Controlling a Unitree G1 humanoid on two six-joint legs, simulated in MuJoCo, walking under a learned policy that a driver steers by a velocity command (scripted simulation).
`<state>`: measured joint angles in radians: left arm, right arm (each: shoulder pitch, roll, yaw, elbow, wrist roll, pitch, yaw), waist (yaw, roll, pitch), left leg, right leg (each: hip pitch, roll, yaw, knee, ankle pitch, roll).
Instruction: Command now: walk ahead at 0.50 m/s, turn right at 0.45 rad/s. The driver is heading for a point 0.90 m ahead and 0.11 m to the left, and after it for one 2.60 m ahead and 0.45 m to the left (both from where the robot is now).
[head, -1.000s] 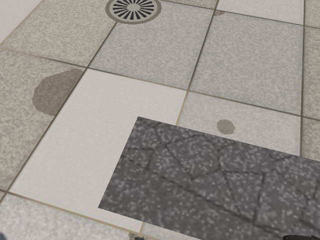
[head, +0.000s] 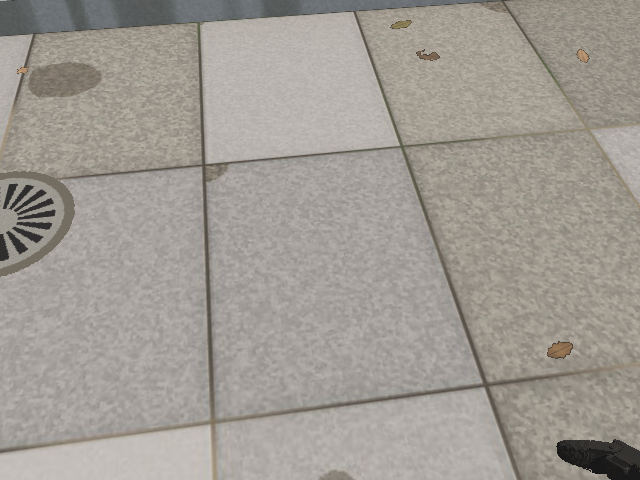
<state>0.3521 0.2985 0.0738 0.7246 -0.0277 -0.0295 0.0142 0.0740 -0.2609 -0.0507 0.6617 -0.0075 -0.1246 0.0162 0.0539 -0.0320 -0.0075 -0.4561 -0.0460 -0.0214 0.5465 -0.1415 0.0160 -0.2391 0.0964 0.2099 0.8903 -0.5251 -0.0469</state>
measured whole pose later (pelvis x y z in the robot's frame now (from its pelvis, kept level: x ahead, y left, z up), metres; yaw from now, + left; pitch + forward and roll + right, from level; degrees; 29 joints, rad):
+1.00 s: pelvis +0.51 -0.02 -0.01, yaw +11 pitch +2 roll -1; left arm 0.34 0.29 0.08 0.85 -0.01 -0.04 0.02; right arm 0.07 -0.27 -0.06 0.66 0.02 -0.03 0.06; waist 0.05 0.02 0.04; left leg -0.52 -0.01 0.06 0.61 -0.12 0.11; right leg 0.04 -0.09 -0.26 0.58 -0.46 0.03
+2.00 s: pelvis +0.85 +0.05 +0.02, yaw +19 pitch +1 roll +0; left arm 0.18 0.33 0.09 0.74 -0.02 0.04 0.00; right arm 0.16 -0.26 -0.06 0.67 -0.01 0.01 -0.04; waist 0.00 -0.02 0.04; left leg -0.25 0.04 0.03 0.47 -0.24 -0.01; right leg -0.50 0.02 0.02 1.00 -0.45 0.07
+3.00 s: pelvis +0.87 +0.04 +0.01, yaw +2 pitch -1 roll -1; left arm 0.19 0.27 0.06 0.71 0.02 0.03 0.03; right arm 0.17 -0.27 -0.03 0.69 0.01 -0.01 0.00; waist 0.00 0.02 0.04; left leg -0.28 -0.02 -0.10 0.59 -0.29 -0.01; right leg -0.25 0.03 0.05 0.56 -0.30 0.00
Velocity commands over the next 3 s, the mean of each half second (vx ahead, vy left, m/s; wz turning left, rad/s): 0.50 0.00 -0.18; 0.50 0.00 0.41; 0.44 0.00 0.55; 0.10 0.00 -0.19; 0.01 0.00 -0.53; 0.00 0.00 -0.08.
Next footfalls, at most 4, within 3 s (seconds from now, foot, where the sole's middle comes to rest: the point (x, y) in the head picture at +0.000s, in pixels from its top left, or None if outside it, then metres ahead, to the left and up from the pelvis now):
0.44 right None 0.36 -0.16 -0.76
0.98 left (305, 402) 0.64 0.09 -0.76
1.44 right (353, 283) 0.97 0.00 -0.76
1.80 left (269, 321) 0.84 0.19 -0.76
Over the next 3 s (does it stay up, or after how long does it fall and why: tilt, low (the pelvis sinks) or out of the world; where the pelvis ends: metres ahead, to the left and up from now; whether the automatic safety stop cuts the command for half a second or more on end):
stays up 0.87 0.04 0.01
